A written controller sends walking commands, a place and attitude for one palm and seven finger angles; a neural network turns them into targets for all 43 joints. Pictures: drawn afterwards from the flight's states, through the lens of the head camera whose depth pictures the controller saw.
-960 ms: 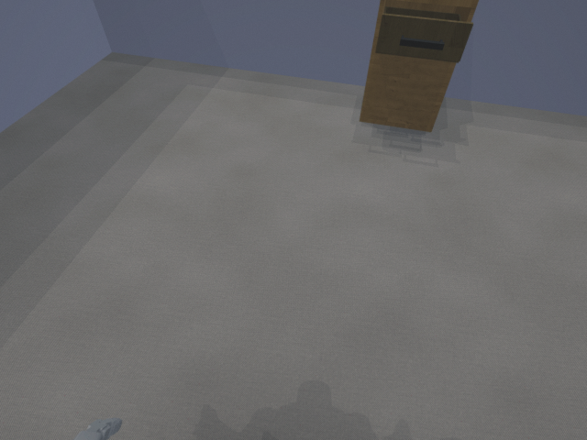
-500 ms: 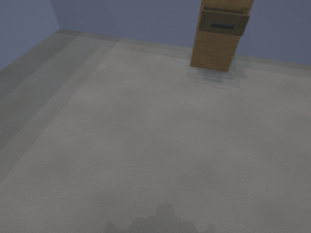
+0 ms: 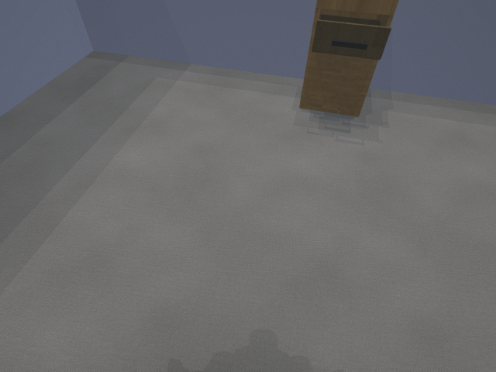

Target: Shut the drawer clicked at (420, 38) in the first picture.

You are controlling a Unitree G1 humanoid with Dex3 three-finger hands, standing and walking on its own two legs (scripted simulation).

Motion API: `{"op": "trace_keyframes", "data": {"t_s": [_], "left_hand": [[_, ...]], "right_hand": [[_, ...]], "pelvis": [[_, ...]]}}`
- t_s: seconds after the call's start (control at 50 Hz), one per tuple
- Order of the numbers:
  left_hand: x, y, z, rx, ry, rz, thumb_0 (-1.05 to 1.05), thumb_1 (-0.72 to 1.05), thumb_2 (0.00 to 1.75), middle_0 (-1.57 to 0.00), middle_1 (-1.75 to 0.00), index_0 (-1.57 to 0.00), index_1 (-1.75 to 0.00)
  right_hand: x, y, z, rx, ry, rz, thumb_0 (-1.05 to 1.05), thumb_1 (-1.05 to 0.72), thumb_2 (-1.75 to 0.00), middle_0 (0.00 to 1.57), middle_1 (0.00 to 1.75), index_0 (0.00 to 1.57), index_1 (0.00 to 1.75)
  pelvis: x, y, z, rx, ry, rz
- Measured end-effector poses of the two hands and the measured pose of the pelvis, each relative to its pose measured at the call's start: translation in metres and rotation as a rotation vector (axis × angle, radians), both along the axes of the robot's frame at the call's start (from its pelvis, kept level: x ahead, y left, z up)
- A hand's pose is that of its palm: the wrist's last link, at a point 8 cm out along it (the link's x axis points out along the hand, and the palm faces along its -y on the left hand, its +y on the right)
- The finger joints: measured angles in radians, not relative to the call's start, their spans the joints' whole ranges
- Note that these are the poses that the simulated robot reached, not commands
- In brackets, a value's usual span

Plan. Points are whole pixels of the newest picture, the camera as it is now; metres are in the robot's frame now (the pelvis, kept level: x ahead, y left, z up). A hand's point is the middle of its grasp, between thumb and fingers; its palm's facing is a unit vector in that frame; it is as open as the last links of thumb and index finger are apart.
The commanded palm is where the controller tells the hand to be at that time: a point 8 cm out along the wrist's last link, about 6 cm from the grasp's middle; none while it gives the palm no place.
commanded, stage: look at it before walking up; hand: left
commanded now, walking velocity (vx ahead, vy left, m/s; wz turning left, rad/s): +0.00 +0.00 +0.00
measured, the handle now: (349, 42) +1.75 -0.47 -0.18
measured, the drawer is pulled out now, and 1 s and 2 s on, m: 0.19 0.19 0.19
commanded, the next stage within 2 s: walk to a spot facing it in 0.48 s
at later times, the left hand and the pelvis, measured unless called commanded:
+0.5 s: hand out of the picture +0.06 +0.24 -0.16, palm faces -0.03 -0.94 -0.33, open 7.4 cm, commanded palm none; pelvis +0.00 +0.00 +0.00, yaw +0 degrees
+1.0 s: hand out of the picture +0.11 +0.15 -0.18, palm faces -0.14 -0.96 -0.24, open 7.4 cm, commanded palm none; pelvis +0.06 -0.04 -0.03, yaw -11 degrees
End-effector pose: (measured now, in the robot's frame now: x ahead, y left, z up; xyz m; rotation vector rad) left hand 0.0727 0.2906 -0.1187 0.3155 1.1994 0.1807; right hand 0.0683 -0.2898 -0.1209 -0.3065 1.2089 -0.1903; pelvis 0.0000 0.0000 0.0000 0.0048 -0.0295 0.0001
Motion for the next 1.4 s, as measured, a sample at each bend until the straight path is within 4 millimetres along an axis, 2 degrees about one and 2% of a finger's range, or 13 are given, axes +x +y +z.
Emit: {"op": "trace_keyframes", "data": {"t_s": [0.66,0.74,0.84,0.9,0.96,1.0,1.04,1.08,1.22,1.3,1.4], "left_hand": [[-0.017,-0.005,-0.003,0.000,0.045,0.014,0.01,0.91,0.90,-0.20,-0.30,-0.20,-0.30],[-0.021,-0.016,-0.012,-0.034,0.088,0.010,0.01,0.91,0.90,-0.20,-0.30,-0.20,-0.30],[-0.020,-0.037,-0.023,-0.077,0.160,-0.015,0.01,0.91,0.90,-0.20,-0.30,-0.20,-0.30],[-0.004,-0.056,-0.024,-0.089,0.189,-0.049,0.01,0.91,0.90,-0.20,-0.30,-0.20,-0.30],[0.023,-0.077,-0.030,-0.093,0.156,-0.084,0.01,0.91,0.90,-0.20,-0.30,-0.20,-0.30],[0.037,-0.089,-0.032,-0.093,0.114,-0.080,0.01,0.91,0.90,-0.20,-0.30,-0.20,-0.30],[0.045,-0.099,-0.029,-0.098,0.097,-0.069,0.01,0.91,0.90,-0.20,-0.30,-0.20,-0.30],[0.050,-0.108,-0.025,-0.104,0.115,-0.074,0.01,0.91,0.90,-0.20,-0.30,-0.20,-0.30],[0.075,-0.127,-0.016,-0.126,0.231,-0.136,0.01,0.91,0.90,-0.20,-0.30,-0.20,-0.30],[0.105,-0.126,-0.020,-0.126,0.251,-0.141,0.01,0.91,0.90,-0.20,-0.30,-0.20,-0.30],[0.155,-0.116,-0.033,-0.124,0.273,-0.138,0.01,0.91,0.90,-0.20,-0.30,-0.20,-0.30]], "right_hand": [[-0.006,-0.001,-0.002,0.004,0.023,-0.005,0.01,-0.91,-0.90,0.20,0.30,0.20,0.30],[-0.013,0.009,-0.010,0.033,0.027,-0.040,0.01,-0.91,-0.90,0.20,0.30,0.20,0.30],[-0.030,0.018,-0.024,0.084,0.041,-0.131,0.01,-0.91,-0.90,0.20,0.30,0.20,0.30],[-0.045,0.016,-0.033,0.112,0.067,-0.199,0.01,-0.90,-0.90,0.20,0.30,0.20,0.30],[-0.058,0.008,-0.048,0.132,0.123,-0.246,0.01,-0.90,-0.90,0.20,0.30,0.20,0.30],[-0.060,0.002,-0.053,0.140,0.172,-0.256,0.01,-0.90,-0.90,0.20,0.30,0.20,0.30],[-0.049,-0.003,-0.048,0.143,0.183,-0.262,0.01,-0.91,-0.90,0.20,0.30,0.20,0.30],[-0.029,-0.009,-0.039,0.141,0.149,-0.270,0.01,-0.91,-0.90,0.20,0.30,0.20,0.30],[0.068,-0.025,-0.015,0.132,-0.057,-0.309,0.01,-0.91,-0.90,0.20,0.30,0.19,0.30],[0.122,-0.025,-0.011,0.132,-0.113,-0.304,0.01,-0.91,-0.90,0.20,0.30,0.19,0.30],[0.197,-0.016,-0.013,0.129,-0.153,-0.279,0.01,-0.91,-0.90,0.19,0.30,0.19,0.30]], "pelvis": [[-0.001,-0.003,0.000,-0.002,0.007,-0.012],[0.008,-0.003,-0.004,-0.001,0.013,-0.048],[0.028,-0.009,-0.010,0.014,0.024,-0.116],[0.041,-0.020,-0.013,0.022,0.023,-0.159],[0.056,-0.035,-0.023,0.013,0.017,-0.185],[0.064,-0.044,-0.026,0.002,0.016,-0.187],[0.075,-0.050,-0.021,-0.001,0.015,-0.198],[0.086,-0.055,-0.014,0.004,0.018,-0.219],[0.133,-0.062,0.000,0.008,0.046,-0.292],[0.168,-0.060,-0.002,-0.004,0.053,-0.316],[0.224,-0.054,-0.012,-0.019,0.055,-0.341]]}}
